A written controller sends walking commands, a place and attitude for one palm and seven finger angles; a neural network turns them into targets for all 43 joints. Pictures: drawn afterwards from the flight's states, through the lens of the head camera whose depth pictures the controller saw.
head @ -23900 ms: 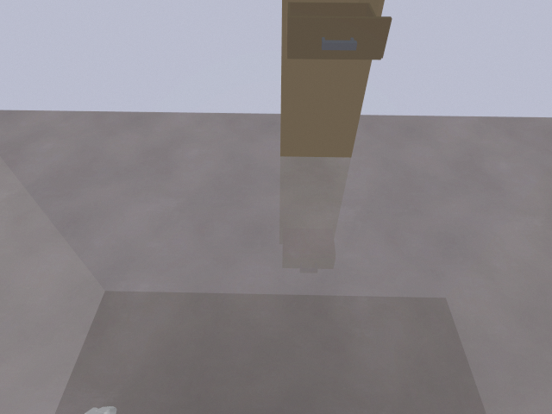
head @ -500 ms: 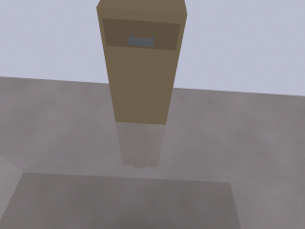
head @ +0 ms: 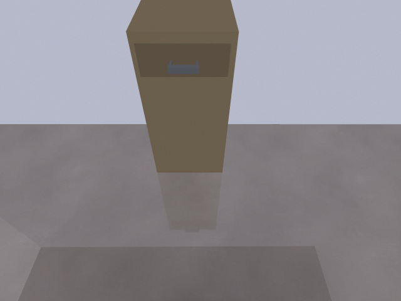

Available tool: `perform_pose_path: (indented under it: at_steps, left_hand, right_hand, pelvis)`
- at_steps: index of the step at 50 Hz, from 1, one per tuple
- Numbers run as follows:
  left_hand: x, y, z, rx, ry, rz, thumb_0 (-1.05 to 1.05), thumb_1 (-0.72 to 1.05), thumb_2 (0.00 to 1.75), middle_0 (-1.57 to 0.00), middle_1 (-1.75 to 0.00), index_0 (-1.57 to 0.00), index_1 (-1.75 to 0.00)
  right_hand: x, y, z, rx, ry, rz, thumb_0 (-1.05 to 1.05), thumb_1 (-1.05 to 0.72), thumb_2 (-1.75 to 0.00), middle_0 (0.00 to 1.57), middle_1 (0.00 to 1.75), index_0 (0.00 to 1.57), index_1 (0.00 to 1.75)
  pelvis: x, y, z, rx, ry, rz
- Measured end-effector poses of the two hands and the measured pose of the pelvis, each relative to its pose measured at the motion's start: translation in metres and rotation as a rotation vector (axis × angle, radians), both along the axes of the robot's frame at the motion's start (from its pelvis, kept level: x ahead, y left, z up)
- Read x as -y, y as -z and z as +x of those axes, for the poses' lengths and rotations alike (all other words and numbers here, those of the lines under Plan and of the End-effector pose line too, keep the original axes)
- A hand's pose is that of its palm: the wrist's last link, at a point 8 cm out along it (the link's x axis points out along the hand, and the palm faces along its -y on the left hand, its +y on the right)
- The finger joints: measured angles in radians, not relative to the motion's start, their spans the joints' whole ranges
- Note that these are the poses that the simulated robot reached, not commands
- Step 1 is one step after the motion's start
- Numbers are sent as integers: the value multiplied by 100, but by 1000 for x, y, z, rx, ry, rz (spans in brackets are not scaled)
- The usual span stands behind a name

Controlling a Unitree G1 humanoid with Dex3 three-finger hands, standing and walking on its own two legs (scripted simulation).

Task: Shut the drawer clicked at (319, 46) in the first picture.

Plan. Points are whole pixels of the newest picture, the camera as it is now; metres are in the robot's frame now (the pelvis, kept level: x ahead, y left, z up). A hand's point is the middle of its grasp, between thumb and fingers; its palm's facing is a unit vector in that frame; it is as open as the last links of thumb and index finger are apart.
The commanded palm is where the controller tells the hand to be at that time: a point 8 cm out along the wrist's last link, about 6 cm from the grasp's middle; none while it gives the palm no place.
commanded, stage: let the arm hang, fingers relaxed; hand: left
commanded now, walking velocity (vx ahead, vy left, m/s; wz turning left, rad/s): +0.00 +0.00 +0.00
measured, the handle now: (183, 66) +0.93 +0.12 -0.02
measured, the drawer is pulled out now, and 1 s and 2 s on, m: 0.00 0.00 0.00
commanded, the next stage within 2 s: look to check the result in 0.26 s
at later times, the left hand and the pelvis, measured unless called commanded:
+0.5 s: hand out of the picture +0.00 +0.16 -0.18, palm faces +0.03 -0.98 -0.19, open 7.4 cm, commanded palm none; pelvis +0.01 -0.01 +0.00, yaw +0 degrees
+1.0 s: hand out of the picture +0.06 +0.19 -0.17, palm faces +0.01 -0.97 -0.26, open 7.4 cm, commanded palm none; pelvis +0.02 -0.01 +0.00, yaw +0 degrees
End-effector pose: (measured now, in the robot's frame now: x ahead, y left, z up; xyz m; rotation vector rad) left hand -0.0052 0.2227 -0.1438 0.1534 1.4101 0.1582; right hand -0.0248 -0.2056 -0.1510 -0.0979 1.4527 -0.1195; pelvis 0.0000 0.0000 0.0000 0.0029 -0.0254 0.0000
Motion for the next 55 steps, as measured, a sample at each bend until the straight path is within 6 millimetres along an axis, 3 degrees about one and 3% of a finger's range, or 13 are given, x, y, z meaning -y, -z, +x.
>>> perform_pose_path:
  at_steps: [13,28,55]
  left_hand:
    - [9,3,3,-4,-4,-17,1,92,90,-20,-30,-20,-30]
    - [8,1,2,-18,-12,-5,1,91,90,-20,-30,-20,-30]
    - [-26,-15,66,109,33,78,1,91,90,-20,-30,-20,-30]
  right_hand:
    - [-1,-1,-8,-21,27,-5,0,-91,-90,20,30,20,30]
    - [16,-3,15,14,11,-33,0,-91,-90,20,30,20,30]
    - [63,-14,74,112,-53,-114,0,-91,-90,20,30,20,30]
  pelvis:
    - [2,0,2,0,3,-1]
    - [7,-1,7,-2,1,-1]
    - [13,-4,17,-7,-10,-2]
